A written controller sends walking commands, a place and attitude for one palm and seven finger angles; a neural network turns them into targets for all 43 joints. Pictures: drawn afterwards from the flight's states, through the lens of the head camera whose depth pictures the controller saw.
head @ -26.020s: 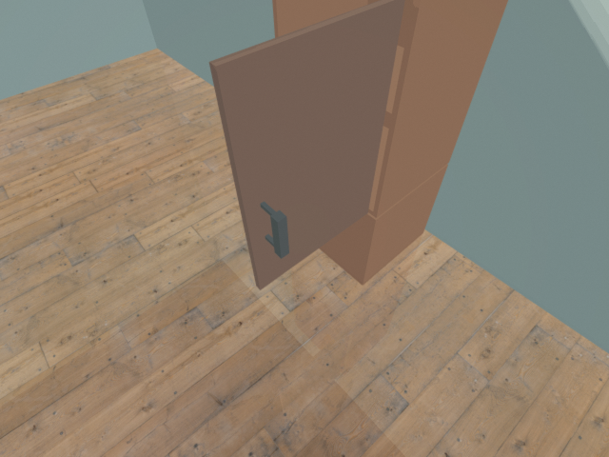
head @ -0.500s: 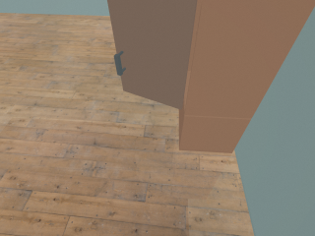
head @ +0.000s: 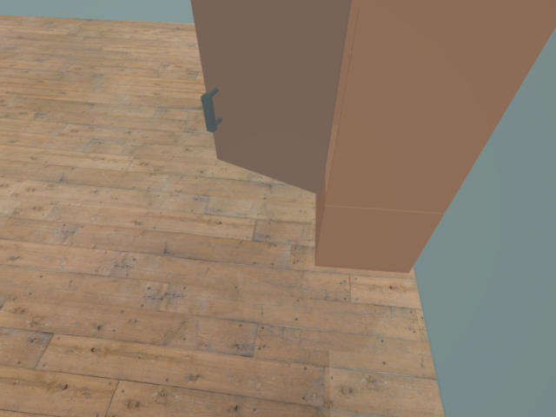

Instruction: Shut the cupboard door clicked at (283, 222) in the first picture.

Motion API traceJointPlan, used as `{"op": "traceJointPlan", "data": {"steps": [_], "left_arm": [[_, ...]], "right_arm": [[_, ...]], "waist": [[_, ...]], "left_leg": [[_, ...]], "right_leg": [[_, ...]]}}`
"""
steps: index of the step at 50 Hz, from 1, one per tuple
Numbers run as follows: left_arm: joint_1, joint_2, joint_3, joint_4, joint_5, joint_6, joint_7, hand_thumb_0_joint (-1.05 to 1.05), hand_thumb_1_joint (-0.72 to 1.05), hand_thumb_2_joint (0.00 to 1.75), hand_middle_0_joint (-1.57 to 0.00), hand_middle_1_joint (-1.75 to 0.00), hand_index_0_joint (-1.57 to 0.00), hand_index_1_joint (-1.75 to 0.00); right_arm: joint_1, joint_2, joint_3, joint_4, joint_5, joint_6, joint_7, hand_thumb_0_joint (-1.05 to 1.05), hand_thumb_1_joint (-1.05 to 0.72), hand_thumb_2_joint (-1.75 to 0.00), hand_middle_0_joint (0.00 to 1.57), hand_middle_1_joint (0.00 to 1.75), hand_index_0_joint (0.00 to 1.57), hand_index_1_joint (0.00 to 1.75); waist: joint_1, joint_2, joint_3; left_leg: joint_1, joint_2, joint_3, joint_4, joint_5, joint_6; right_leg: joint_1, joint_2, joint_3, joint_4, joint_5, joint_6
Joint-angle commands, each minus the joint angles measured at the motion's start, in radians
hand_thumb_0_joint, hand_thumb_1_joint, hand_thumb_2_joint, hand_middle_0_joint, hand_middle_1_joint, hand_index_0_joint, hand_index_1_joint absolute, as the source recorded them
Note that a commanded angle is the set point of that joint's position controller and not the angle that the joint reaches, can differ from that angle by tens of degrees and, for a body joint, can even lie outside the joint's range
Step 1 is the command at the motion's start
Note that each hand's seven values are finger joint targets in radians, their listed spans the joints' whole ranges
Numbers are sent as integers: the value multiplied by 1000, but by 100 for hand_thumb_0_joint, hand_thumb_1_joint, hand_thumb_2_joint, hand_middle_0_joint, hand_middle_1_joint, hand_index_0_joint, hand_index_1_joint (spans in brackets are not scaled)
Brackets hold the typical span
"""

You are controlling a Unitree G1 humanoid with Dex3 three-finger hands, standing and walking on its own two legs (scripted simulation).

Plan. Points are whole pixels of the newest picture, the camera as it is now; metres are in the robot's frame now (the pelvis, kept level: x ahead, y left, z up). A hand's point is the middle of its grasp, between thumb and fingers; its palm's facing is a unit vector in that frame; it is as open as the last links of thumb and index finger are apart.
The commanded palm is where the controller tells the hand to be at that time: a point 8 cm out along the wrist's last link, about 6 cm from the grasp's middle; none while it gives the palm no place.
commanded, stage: walk to a spot facing it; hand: left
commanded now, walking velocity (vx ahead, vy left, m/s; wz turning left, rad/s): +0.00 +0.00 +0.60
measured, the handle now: (213, 110) +0.96 +0.25 -0.11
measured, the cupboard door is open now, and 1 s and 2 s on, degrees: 69 69 69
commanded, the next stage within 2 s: none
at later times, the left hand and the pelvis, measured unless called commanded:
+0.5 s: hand out of the picture +0.03 +0.25 -0.17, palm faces +0.29 -0.93 -0.25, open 7.4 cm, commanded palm none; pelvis -0.01 +0.03 +0.00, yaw +16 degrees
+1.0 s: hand out of the picture -0.05 +0.16 -0.16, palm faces +0.58 -0.77 -0.27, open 7.4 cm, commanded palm none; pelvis +0.02 -0.03 +0.00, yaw +37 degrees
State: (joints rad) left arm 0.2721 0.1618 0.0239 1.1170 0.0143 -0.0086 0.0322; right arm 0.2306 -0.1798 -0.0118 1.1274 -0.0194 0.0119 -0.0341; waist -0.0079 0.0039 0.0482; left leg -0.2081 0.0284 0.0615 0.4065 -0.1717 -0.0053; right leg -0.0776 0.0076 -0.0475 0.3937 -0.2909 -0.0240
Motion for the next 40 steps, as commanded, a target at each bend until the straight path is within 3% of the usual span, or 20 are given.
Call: {"op": "traceJointPlan", "data": {"steps": [1,4,6,8,10,12,13,14,15,17,21,29,33,34,35,36,37,38,39,40], "left_arm": [[88,132,36,-39,-1,6,11,0,90,90,-20,-30,-20,-30],[76,171,61,-75,5,15,12,0,90,90,-20,-30,-20,-30],[52,185,71,-106,12,18,11,0,90,90,-20,-30,-20,-30],[17,192,80,-133,23,15,14,0,90,90,-20,-30,-20,-30],[-19,213,90,-156,23,13,14,0,90,90,-20,-30,-20,-30],[-18,212,92,-176,7,14,8,0,90,90,-20,-30,-20,-30],[15,165,87,-196,-4,20,3,0,90,90,-20,-30,-20,-30],[-23,130,68,-229,-7,27,2,0,90,90,-20,-30,-20,-30],[-49,149,71,-247,2,38,6,0,90,90,-20,-30,-20,-30],[-101,147,82,-250,9,45,1,0,90,90,-20,-30,-20,-30],[-86,133,79,-252,13,32,-15,0,90,90,-20,-30,-20,-30],[-128,140,70,-311,8,36,-12,0,90,90,-20,-30,-20,-30],[-20,158,75,-294,-1,32,-7,0,90,90,-20,-30,-20,-30],[38,190,83,-285,2,24,-4,0,90,90,-20,-30,-20,-30],[57,255,99,-288,16,16,2,0,90,90,-20,-30,-20,-30],[13,328,108,-312,29,15,6,0,90,90,-20,-30,-20,-30],[-63,303,90,-326,18,16,10,0,90,90,-20,-30,-20,-30],[-145,259,79,-349,18,13,7,0,90,90,-20,-30,-20,-30],[-174,223,81,-358,15,10,12,0,90,90,-20,-30,-20,-30],[-182,199,70,-354,12,4,8,0,90,90,-20,-30,-20,-30]], "right_arm": [[43,-87,-17,-53,3,0,4,0,-90,-90,20,30,20,30],[24,-84,-29,-88,4,13,11,0,-90,-90,20,30,20,30],[-15,-78,-42,-120,0,26,16,0,-90,-90,20,30,20,30],[-35,-79,-52,-147,4,30,22,0,-90,-90,20,30,20,30],[-19,-73,-52,-163,8,25,30,0,-90,-90,20,30,20,30],[85,-93,-53,-145,-2,13,34,0,-90,-90,20,30,20,30],[145,-170,-65,-142,-13,2,30,0,-90,-90,20,30,20,30],[184,-237,-83,-135,-9,5,20,0,-90,-90,20,30,20,30],[192,-251,-86,-132,-13,13,16,0,-90,-90,20,30,20,30],[87,-224,-82,-183,-16,10,10,0,-90,-90,20,30,20,30],[41,-210,-76,-210,-15,-4,5,0,-90,-90,20,30,20,30],[36,-233,-99,-234,-16,14,19,0,-90,-90,20,30,20,30],[-37,-233,-112,-273,-11,27,26,0,-90,-90,20,30,20,30],[-61,-217,-111,-286,-3,28,29,0,-90,-90,20,30,20,30],[-53,-157,-111,-296,8,31,35,0,-90,-90,20,30,20,30],[-56,-116,-106,-316,6,26,36,0,-90,-90,20,30,20,30],[-54,-174,-112,-306,-8,32,43,0,-90,-90,20,30,20,30],[-4,-152,-110,-298,-13,39,55,0,-90,-90,20,30,20,30],[7,-133,-111,-283,-11,48,54,0,-90,-90,20,30,20,30],[-2,-145,-108,-271,-10,49,60,0,-90,-90,20,30,20,30]], "waist": [[11,-22,17],[19,-118,24],[27,-174,52],[22,-178,70],[1,-153,55],[-44,-45,-27],[-55,225,-73],[-65,371,-83],[-73,246,-117],[-45,186,-45],[-15,55,-79],[-28,173,-102],[20,192,-122],[52,134,-139],[61,-66,-129],[64,-313,-73],[25,-215,-20],[-29,-153,2],[-46,-205,-13],[-53,-188,9]], "left_leg": [[-21,58,-80,40,160,15],[-112,12,-42,201,58,1],[-208,-2,-31,403,-233,-11],[-267,21,-41,506,-347,-15],[-236,44,-36,345,-312,-18],[-19,14,-14,104,33,-2],[92,175,-292,-1,391,88],[139,352,-540,-57,698,213],[96,370,-508,-78,445,242],[-43,293,-497,-153,-25,178],[19,207,-388,-119,104,152],[16,162,-436,-90,123,163],[-122,100,-446,-44,60,122],[-207,53,-427,6,-19,83],[-369,-53,-316,173,-215,12],[-475,-161,-141,489,-390,-48],[-419,-86,-184,699,-392,-29],[-400,-73,-175,789,-311,-26],[-404,-61,-155,836,-281,-35],[-402,-31,-132,856,-227,-49]], "right_leg": [[-73,-156,63,-24,237,-24],[-71,-251,93,-38,252,-87],[-75,-340,121,-56,363,-157],[-60,-387,99,-34,490,-191],[-22,-375,23,73,597,-153],[-95,-297,-73,294,544,-51],[-261,-165,-127,509,198,36],[-416,-67,-63,694,-376,74],[-392,-81,43,765,-370,48],[-436,-101,74,786,-222,48],[-454,-80,68,710,-85,73],[-366,-29,52,455,-133,84],[-125,14,28,174,-49,66],[2,-8,45,19,34,59],[104,-196,220,-130,-82,1],[11,-469,514,-216,-115,-116],[-169,-492,446,-207,-102,-146],[-230,-417,325,-188,-98,-137],[-208,-364,295,-157,12,-117],[-181,-314,183,-105,184,-109]]}}
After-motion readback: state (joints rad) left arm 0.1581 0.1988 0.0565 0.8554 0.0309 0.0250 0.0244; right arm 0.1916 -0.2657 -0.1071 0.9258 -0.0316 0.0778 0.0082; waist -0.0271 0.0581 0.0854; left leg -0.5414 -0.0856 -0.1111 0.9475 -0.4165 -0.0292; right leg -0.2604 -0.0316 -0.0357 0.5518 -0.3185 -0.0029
